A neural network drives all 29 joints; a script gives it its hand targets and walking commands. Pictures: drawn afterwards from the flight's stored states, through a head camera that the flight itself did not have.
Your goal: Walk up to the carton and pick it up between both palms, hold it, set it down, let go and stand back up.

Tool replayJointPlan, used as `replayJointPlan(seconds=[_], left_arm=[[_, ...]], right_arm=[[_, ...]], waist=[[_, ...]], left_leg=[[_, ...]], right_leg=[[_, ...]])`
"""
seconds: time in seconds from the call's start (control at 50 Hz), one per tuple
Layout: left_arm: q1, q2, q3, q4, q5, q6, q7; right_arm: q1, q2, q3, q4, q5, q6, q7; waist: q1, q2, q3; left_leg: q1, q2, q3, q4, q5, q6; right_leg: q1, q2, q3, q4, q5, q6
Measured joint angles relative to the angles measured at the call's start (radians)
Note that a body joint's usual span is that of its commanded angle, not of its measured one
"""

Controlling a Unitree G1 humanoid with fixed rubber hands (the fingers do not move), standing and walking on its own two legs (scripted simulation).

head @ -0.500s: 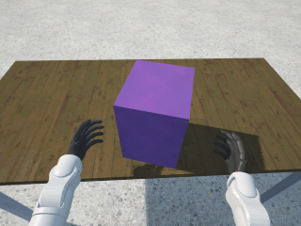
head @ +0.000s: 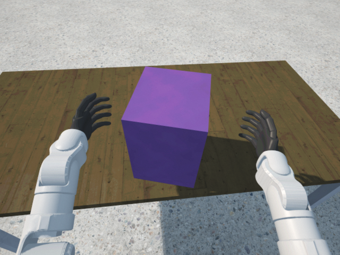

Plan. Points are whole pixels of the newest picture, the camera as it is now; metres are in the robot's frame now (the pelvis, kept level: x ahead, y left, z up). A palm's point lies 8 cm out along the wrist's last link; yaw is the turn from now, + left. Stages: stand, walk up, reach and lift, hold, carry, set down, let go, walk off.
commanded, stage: reach and lift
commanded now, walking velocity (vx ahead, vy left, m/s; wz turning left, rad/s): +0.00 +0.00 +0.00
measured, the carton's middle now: (170, 129) +0.44 +0.01 +0.02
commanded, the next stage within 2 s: none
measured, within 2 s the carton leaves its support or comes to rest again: neither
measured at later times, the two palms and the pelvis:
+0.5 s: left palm (93, 86) +0.43 +0.18 +0.19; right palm (266, 109) +0.38 -0.20 +0.16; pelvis -0.01 -0.01 +0.00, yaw +1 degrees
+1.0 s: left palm (97, 60) +0.46 +0.17 +0.23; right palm (264, 84) +0.42 -0.20 +0.20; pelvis +0.00 -0.01 +0.00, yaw +2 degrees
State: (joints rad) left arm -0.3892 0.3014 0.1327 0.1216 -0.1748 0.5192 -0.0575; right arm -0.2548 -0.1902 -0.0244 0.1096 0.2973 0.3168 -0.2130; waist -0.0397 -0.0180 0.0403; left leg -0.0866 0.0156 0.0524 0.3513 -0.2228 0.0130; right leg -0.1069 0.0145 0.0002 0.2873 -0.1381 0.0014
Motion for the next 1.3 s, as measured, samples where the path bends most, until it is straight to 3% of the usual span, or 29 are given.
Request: replayJointPlan(seconds=[0.3, 0.72, 0.84, 0.98, 1.12, 1.3], left_arm=[[-0.337, 0.046, -0.027, 0.358, -0.006, 0.004, 0.022], [-0.658, 0.107, -0.088, 0.763, -0.024, -0.088, 0.026], [-0.724, 0.113, -0.114, 0.838, -0.043, -0.127, 0.042], [-0.821, 0.115, -0.132, 0.991, -0.031, -0.166, 0.039], [-0.768, 0.089, -0.141, 1.080, -0.014, -0.274, 0.025], [-0.684, 0.038, -0.154, 1.123, -0.037, -0.423, 0.053]], right_arm=[[-0.309, -0.008, -0.037, 0.289, -0.001, 0.056, 0.016], [-0.630, -0.044, 0.000, 0.659, 0.046, 0.032, 0.003], [-0.690, -0.035, -0.014, 0.700, 0.039, 0.013, -0.004], [-0.801, -0.043, 0.019, 0.859, 0.063, -0.001, -0.003], [-0.757, 0.000, 0.016, 0.904, 0.044, -0.069, -0.009], [-0.643, 0.067, -0.078, 0.893, -0.077, -0.175, -0.002]], waist=[[-0.024, -0.004, -0.041], [-0.071, 0.000, -0.083], [-0.082, -0.001, -0.115], [-0.089, -0.004, -0.122], [-0.090, 0.003, -0.121], [-0.077, 0.005, -0.147]], left_leg=[[-0.069, -0.005, -0.007, 0.014, 0.019, 0.002], [-0.111, 0.005, -0.040, 0.027, 0.008, -0.011], [-0.147, 0.006, -0.044, 0.032, 0.009, -0.013], [-0.156, 0.007, -0.046, 0.033, 0.011, -0.012], [-0.169, 0.004, -0.051, 0.036, 0.017, -0.012], [-0.276, 0.002, -0.060, 0.078, 0.020, -0.015]], right_leg=[[-0.072, -0.004, -0.004, 0.026, 0.011, -0.002], [-0.088, 0.007, -0.031, 0.005, 0.007, -0.011], [-0.121, 0.009, -0.033, 0.005, 0.009, -0.012], [-0.126, 0.010, -0.033, -0.002, 0.016, -0.013], [-0.135, 0.008, -0.036, -0.005, 0.023, -0.012], [-0.243, 0.005, -0.045, 0.045, 0.019, -0.015]])
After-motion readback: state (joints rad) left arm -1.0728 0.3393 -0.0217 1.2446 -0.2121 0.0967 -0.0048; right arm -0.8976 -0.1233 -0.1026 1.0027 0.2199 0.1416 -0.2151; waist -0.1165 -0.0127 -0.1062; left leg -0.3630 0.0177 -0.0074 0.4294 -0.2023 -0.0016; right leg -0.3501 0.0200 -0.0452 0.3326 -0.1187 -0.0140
